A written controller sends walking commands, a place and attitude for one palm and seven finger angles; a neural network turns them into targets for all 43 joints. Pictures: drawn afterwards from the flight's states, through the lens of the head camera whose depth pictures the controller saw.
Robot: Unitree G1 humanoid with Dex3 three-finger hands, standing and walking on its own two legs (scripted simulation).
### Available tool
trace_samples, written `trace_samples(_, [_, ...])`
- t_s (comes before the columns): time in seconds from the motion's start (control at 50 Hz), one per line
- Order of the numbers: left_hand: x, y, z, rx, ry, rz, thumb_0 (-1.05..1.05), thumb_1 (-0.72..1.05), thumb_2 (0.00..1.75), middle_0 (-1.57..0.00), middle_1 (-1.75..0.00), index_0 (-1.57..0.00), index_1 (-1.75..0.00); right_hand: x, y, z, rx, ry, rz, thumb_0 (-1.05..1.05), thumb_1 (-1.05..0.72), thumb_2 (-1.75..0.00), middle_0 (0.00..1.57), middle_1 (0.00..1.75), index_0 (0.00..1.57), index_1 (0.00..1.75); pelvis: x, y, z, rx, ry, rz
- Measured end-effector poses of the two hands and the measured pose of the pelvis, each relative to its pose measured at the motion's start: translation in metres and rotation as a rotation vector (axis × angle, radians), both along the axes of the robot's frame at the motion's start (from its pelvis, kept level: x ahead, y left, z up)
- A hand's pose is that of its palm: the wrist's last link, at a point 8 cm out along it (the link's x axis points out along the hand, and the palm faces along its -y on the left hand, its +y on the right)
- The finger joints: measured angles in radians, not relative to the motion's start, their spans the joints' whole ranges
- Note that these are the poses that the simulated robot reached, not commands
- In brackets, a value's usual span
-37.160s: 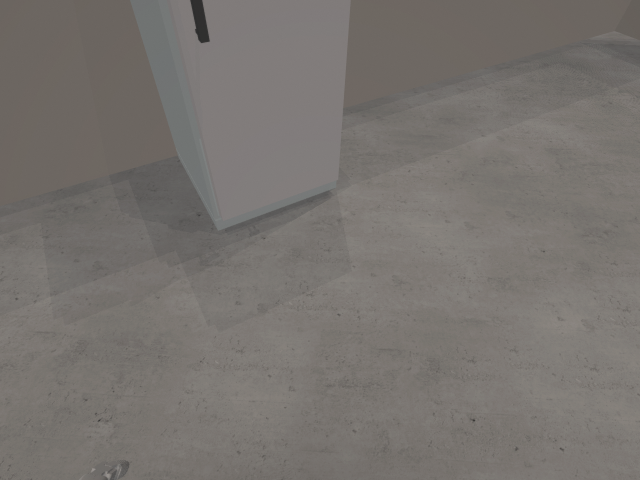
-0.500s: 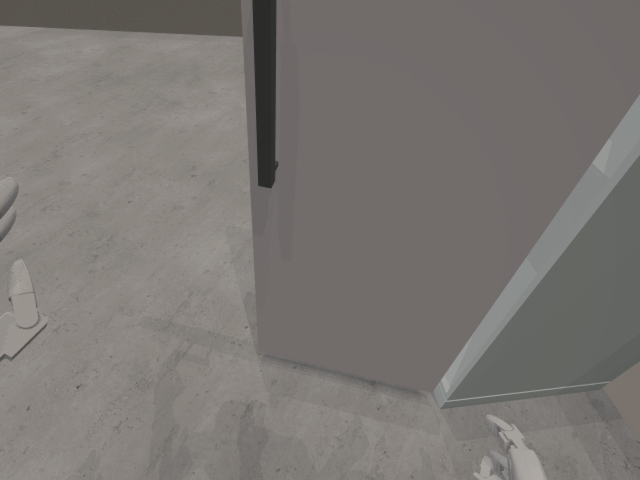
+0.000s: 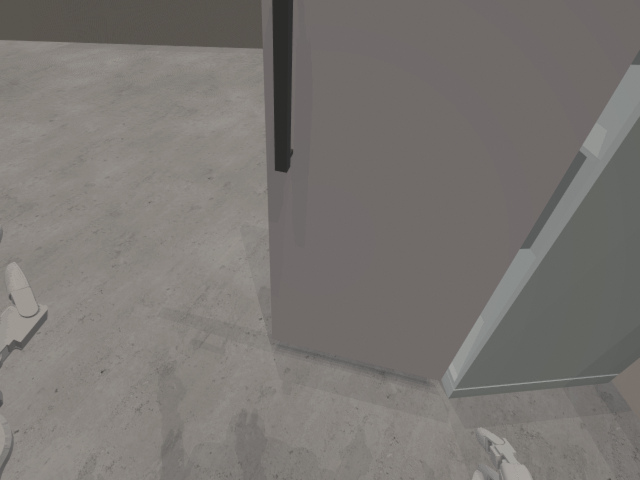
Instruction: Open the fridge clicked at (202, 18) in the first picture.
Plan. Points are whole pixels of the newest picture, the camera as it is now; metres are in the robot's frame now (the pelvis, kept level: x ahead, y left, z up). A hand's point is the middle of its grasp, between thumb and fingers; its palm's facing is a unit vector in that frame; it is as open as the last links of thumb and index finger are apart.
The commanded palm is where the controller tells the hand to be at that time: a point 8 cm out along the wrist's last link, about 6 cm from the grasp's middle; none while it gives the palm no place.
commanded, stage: stop stepping back and stand still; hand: left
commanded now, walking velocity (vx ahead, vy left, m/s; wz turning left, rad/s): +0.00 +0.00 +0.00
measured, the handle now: (286, 60) +0.68 +0.10 +0.25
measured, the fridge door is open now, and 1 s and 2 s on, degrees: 70 70 70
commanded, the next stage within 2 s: let the arm hang, fingers relaxed in 0.08 s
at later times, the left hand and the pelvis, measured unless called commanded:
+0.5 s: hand out of the picture +0.08 +0.19 -0.16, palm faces +0.12 -0.98 -0.18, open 7.0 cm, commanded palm none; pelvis +0.02 +0.01 +0.00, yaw +4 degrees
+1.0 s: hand out of the picture +0.01 +0.21 -0.16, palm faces +0.05 -0.98 -0.18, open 7.4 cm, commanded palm none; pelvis +0.02 +0.03 +0.02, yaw +2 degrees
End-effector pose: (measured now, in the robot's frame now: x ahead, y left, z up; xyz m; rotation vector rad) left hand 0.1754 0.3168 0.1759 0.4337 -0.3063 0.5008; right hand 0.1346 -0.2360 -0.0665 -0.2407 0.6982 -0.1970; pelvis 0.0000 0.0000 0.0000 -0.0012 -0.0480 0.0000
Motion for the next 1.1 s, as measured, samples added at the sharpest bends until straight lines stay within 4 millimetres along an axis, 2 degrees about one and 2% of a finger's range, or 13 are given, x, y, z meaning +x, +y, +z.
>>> trace_samples(0.12, [-0.006,-0.041,0.01,0.124,0.055,-0.152,0.02,0.89,0.9,-0.2,-0.3,-0.21,-0.3,0.004,0.01,-0.006,0.059,0.016,0.057,0.01,-0.9,-0.9,0.21,0.3,0.2,0.3,0.006,-0.009,-0.001,0.0,0.032,0.002])
trace_samples(0.2, [-0.007,-0.035,0.016,0.165,0.081,-0.147,0.01,0.88,0.9,-0.21,-0.3,-0.22,-0.31,0.009,0.006,-0.013,0.051,0.102,0.078,0.01,-0.9,-0.9,0.21,0.3,0.2,0.3,0.013,-0.005,0.005,-0.009,0.051,0.025])
trace_samples(0.24, [0.007,-0.018,-0.018,0.102,0.229,-0.101,0.01,0.89,0.9,-0.21,-0.3,-0.21,-0.31,0.013,0.001,-0.024,0.057,0.159,0.103,0.01,-0.9,-0.9,0.21,0.3,0.2,0.3,0.016,0.001,0.003,-0.007,0.065,0.062])
trace_samples(0.28, [0.016,-0.003,-0.075,-0.034,0.438,-0.042,0.0,0.89,0.9,-0.2,-0.3,-0.21,-0.31,0.015,-0.003,-0.039,0.054,0.206,0.105,0.01,-0.9,-0.9,0.21,0.3,0.2,0.3,0.018,0.009,-0.002,-0.01,0.067,0.09])
trace_samples(0.32, [0.014,0.001,-0.141,-0.174,0.661,-0.002,0.0,0.9,0.9,-0.2,-0.3,-0.2,-0.3,0.014,-0.004,-0.054,0.043,0.239,0.102,0.01,-0.9,-0.9,0.21,0.3,0.2,0.3,0.019,0.016,-0.011,-0.014,0.07,0.1])
trace_samples(0.36, [-0.004,-0.011,-0.204,-0.298,0.896,0.014,0.0,0.9,0.9,-0.19,-0.3,-0.2,-0.3,0.01,-0.003,-0.062,0.038,0.28,0.09,0.01,-0.9,-0.9,0.2,0.3,0.2,0.3,0.02,0.018,-0.014,0.003,0.065,0.081])
trace_samples(0.4, [-0.033,-0.035,-0.253,-0.411,1.11,0.002,0.01,0.91,0.9,-0.19,-0.3,-0.2,-0.3,0.002,0.001,-0.062,0.037,0.318,0.083,0.01,-0.9,-0.9,0.2,0.3,0.2,0.3,0.021,0.017,-0.012,0.009,0.054,0.07])
trace_samples(0.44, [-0.068,-0.063,-0.286,-0.512,1.28,-0.025,0.01,0.91,0.9,-0.19,-0.3,-0.2,-0.3,-0.007,0.005,-0.059,0.039,0.36,0.074,0.01,-0.9,-0.9,0.2,0.3,0.2,0.3,0.021,0.015,-0.007,0.01,0.047,0.066])
trace_samples(0.48, [-0.1,-0.083,-0.306,-0.609,1.377,-0.012,0.0,0.93,0.9,-0.2,-0.3,-0.2,-0.3,-0.018,0.009,-0.054,0.04,0.409,0.065,0.01,-0.9,-0.9,0.2,0.3,0.2,0.3,0.021,0.013,-0.003,0.009,0.044,0.067])
trace_samples(0.62, [-0.167,-0.07,-0.312,-0.659,1.561,0.094,-0.02,1.0,0.9,-0.2,-0.3,-0.21,-0.3,-0.056,0.023,-0.054,0.053,0.575,0.037,0.0,-0.91,-0.9,0.2,0.3,0.2,0.3,0.018,0.013,0.009,-0.016,0.047,0.073])
trace_samples(0.74, [-0.195,-0.06,-0.304,-0.653,1.66,0.139,0.0,0.94,0.9,-0.2,-0.3,-0.2,-0.3,-0.077,0.031,-0.059,0.082,0.629,-0.007,0.0,-0.92,-0.9,0.2,0.3,0.2,0.3,0.019,0.024,0.014,-0.016,0.043,0.06])
trace_samples(0.84, [-0.193,-0.057,-0.303,-0.645,1.668,0.136,0.0,0.92,0.9,-0.2,-0.3,-0.2,-0.3,-0.093,0.04,-0.062,0.103,0.661,-0.029,0.0,-0.92,-0.9,0.2,0.3,0.2,0.3,0.019,0.029,0.015,-0.01,0.035,0.05])
trace_samples(1.1, [-0.161,-0.062,-0.309,-0.635,1.628,0.067,0.01,0.92,0.9,-0.2,-0.3,-0.2,-0.3,-0.124,0.062,-0.064,0.146,0.721,-0.072,0.0,-0.91,-0.9,0.2,0.3,0.2,0.3,0.02,0.037,0.016,-0.004,0.032,0.038])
